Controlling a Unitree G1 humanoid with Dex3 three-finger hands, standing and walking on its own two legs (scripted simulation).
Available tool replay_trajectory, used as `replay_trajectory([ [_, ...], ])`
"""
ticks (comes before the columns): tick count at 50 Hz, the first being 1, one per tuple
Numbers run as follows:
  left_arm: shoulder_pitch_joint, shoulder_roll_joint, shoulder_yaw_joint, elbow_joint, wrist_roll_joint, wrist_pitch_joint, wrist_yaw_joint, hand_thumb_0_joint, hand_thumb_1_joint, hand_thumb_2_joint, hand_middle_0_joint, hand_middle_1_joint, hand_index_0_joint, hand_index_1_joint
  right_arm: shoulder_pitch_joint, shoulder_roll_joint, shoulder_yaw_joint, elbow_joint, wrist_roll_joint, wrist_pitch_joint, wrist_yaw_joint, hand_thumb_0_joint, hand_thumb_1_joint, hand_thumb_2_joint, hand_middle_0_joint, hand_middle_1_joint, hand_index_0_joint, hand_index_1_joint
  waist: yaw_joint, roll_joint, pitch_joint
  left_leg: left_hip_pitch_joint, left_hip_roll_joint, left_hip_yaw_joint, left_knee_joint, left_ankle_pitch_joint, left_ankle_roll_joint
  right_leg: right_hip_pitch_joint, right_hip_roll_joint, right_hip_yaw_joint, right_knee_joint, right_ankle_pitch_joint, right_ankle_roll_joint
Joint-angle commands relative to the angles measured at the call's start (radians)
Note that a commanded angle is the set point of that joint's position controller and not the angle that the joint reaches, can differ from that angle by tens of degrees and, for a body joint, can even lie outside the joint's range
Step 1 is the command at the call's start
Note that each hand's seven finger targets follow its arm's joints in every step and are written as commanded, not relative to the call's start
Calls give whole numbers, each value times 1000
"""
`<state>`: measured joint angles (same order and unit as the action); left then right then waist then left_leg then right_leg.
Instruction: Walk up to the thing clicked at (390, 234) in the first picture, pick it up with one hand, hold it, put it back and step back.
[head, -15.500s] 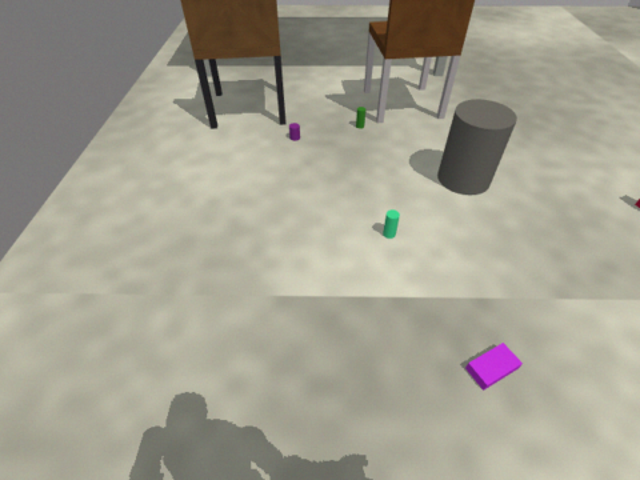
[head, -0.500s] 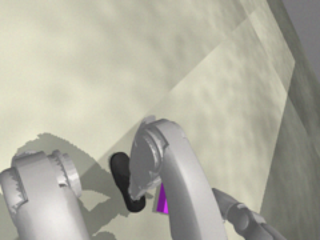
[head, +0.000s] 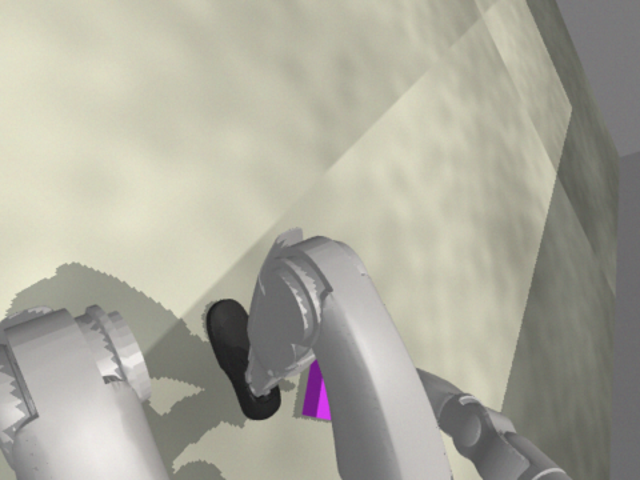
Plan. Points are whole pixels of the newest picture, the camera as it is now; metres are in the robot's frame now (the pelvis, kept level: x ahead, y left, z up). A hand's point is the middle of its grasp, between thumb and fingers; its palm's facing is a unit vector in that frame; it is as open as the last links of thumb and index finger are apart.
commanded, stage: close in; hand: left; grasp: from the side
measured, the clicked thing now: out of the picture +0.49 +0.28 -0.24
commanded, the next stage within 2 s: close in 0.20 s
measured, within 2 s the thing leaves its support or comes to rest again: leaves its support in 1.46 s
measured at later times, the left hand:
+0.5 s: hand out of the picture +0.47 +0.26 -0.19, palm faces +0.35 -0.94 -0.01, open 16.7 cm
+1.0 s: hand out of the picture +0.48 +0.26 -0.19, palm faces +0.35 -0.94 -0.04, open 9.0 cm
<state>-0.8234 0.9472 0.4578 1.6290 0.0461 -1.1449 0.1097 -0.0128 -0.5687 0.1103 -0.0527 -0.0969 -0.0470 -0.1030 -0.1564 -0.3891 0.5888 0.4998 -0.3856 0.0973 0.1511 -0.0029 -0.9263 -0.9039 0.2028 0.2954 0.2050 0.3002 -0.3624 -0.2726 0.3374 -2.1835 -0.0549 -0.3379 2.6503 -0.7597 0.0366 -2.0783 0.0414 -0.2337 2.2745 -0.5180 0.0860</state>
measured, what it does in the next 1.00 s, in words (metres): stands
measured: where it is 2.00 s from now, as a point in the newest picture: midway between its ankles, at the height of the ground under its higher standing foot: (181, 441)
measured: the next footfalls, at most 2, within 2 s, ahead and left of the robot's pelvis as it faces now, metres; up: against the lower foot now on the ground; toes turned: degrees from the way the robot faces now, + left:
none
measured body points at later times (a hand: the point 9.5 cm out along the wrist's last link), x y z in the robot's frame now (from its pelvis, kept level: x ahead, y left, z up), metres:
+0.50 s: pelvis +0.00 +0.00 +0.00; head +0.25 +0.19 +0.32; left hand +0.44 +0.30 -0.18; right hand +0.13 -0.26 -0.03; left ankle +0.07 +0.10 -0.26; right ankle +0.17 -0.14 -0.26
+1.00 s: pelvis +0.00 +0.00 +0.00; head +0.26 +0.18 +0.31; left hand +0.46 +0.30 -0.19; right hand +0.13 -0.26 -0.03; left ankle +0.07 +0.10 -0.26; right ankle +0.17 -0.14 -0.26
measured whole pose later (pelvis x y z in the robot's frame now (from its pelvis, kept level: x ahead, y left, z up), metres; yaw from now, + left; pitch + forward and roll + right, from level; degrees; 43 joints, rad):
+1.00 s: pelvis +0.00 +0.00 +0.00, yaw +0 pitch +16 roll -21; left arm -0.86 0.96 0.42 1.65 0.06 -1.14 0.14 0.00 0.09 0.65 -0.69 -0.68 -0.68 -0.69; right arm -0.16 -0.38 0.58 0.54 -0.38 0.07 0.16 0.00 -0.90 -0.89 0.20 0.29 0.20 0.30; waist -0.37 -0.27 0.34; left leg -2.19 -0.05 -0.34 2.64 -0.76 0.02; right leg -2.09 0.03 -0.24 2.27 -0.51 0.09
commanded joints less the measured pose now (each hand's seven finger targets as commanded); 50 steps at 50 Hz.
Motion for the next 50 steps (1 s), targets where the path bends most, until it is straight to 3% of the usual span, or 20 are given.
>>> replay_trajectory([
  [1,-226,126,-10,-140,-3,-73,17,0,-611,118,-50,-111,-45,-117,70,-382,-129,30,-7,17,-15,0,-926,-909,198,300,199,300,-147,630,-563,427,98,-2,-405,242,-72,303,27,-118,-71,157,-71],
  [6,-234,102,-33,-138,-4,-68,20,0,-611,135,-42,-117,-38,-123,74,-373,-134,42,-2,7,-12,0,-925,-909,199,300,199,300,-148,590,-563,374,88,18,-389,205,-60,320,28,-112,-87,142,-71],
  [13,-191,96,-20,-148,0,-64,29,0,-611,135,-43,-113,-38,-120,80,-370,-143,43,8,0,-6,0,-926,-909,199,300,199,300,-117,614,-570,408,90,8,-418,221,-70,302,23,-116,-75,141,-79],
  [16,-210,86,-23,-155,-6,-64,30,0,-581,133,-64,-76,-45,-94,80,-368,-148,46,10,-4,-4,0,-911,-908,199,300,199,300,-125,607,-565,389,89,16,-413,204,-65,303,23,-111,-81,130,-79],
  [19,-224,82,-21,-142,-12,-64,31,0,-483,226,-252,-242,-239,-253,77,-368,-150,49,10,-10,-4,0,-907,-903,199,300,199,300,-135,577,-554,363,87,21,-403,167,-57,301,23,-106,-99,113,-77],
  [23,-227,100,-32,-142,2,-67,28,0,-376,266,-300,-286,-291,-292,73,-366,-150,55,9,-14,-5,0,-904,-901,199,300,199,300,-127,589,-552,371,89,19,-408,158,-59,285,23,-108,-95,101,-80],
  [31,-245,98,-30,-129,2,-72,34,0,-210,414,-442,-422,-428,-433,69,-372,-143,59,1,-14,-5,0,-902,-901,199,300,199,300,-145,603,-562,409,92,13,-400,212,-65,298,21,-115,-87,140,-77],
  [33,-241,114,-31,-126,7,-72,35,0,-113,480,-503,-490,-491,-498,61,-372,-138,61,-1,-14,-5,0,-897,-899,199,300,199,300,-137,599,-562,390,90,18,-394,214,-63,303,22,-115,-89,144,-78],
  [36,-243,113,-38,-113,18,-69,41,0,-7,554,-577,-564,-566,-571,77,-376,-137,66,-5,-10,-5,0,-896,-899,199,299,199,299,-150,626,-557,422,93,5,-408,239,-70,302,18,-122,-82,155,-78],
  [40,-260,127,-37,-109,13,-68,38,0,36,597,-639,-618,-627,-626,62,-374,-133,56,-4,-10,-4,0,-896,-898,199,299,199,299,-152,591,-550,370,88,21,-393,194,-58,314,22,-115,-96,131,-75],
  [50,-275,143,-37,-95,20,-55,35,0,280,829,-883,-878,-876,-882,69,-377,-123,57,-6,1,-12,0,-891,-895,199,299,199,299,-162,611,-545,411,95,7,-407,227,-65,301,19,-124,-93,145,-77],
])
